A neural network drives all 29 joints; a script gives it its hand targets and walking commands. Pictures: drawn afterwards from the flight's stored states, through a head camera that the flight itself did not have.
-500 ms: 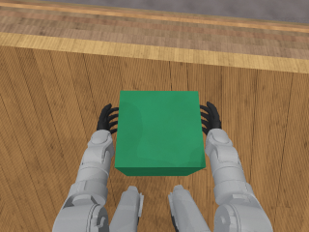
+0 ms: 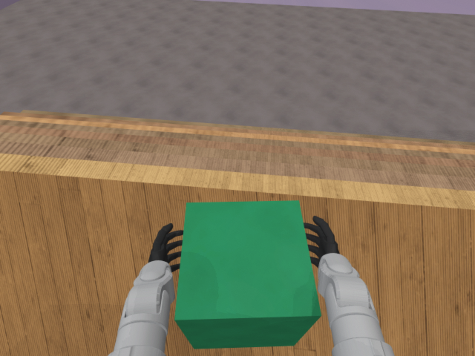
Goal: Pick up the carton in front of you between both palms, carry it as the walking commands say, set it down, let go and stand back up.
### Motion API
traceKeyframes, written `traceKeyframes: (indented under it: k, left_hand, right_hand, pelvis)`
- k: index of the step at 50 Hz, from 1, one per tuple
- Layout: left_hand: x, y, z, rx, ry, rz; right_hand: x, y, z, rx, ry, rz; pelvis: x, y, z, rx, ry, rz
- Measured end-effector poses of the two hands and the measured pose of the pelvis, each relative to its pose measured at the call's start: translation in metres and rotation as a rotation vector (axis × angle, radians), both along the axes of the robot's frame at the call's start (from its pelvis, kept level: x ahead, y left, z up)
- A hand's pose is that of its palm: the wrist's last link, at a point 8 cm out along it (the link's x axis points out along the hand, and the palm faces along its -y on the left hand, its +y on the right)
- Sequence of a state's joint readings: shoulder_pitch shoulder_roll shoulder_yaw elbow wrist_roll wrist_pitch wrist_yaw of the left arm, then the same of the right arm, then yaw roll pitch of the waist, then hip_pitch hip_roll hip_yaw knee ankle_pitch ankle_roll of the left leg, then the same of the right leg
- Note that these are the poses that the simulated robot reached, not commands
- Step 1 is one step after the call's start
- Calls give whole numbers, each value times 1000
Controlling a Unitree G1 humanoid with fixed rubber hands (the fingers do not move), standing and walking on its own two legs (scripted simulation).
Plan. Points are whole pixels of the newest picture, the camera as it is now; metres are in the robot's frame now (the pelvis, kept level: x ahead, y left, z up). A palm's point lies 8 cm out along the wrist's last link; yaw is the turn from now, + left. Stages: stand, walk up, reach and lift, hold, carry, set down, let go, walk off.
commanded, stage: reach and lift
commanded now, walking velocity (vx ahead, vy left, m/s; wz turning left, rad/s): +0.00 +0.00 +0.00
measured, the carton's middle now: (243, 278) +0.28 -0.01 -0.07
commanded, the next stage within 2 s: hold in 1.08 s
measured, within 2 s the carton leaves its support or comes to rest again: neither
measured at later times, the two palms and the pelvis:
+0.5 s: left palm (155, 263) +0.27 +0.14 +0.02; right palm (333, 254) +0.27 -0.16 +0.03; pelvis -0.03 -0.01 +0.01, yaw +0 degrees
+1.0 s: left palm (154, 258) +0.27 +0.14 +0.04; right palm (334, 248) +0.28 -0.16 +0.04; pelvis -0.01 -0.01 +0.01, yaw +0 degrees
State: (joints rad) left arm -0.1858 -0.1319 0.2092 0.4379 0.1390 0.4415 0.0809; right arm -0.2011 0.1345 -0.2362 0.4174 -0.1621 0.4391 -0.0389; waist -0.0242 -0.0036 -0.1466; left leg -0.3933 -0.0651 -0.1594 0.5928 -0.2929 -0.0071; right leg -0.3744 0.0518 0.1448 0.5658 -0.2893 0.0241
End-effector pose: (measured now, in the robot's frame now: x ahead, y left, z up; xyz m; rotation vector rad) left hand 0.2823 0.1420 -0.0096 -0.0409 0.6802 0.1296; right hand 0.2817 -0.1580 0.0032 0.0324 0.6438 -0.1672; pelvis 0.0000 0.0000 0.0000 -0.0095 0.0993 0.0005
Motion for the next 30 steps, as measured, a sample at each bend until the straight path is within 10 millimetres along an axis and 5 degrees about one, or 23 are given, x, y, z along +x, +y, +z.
traceKeyframes:
  k: [9, 20, 30]
  left_hand:
    - [-12, 2, 35, 49, 17, -22]
    - [-15, -1, 37, 54, 40, -22]
    - [-7, 0, 39, 65, 41, -31]
  right_hand:
    - [-10, 1, 31, -24, 17, 33]
    - [-12, -2, 31, -17, 39, 34]
    - [-4, 0, 34, -17, 37, 32]
  pelvis:
    - [-12, -2, 8, 5, -141, -6]
    - [-33, -6, 5, 3, -173, -4]
    - [-31, -7, 7, 7, -157, 1]
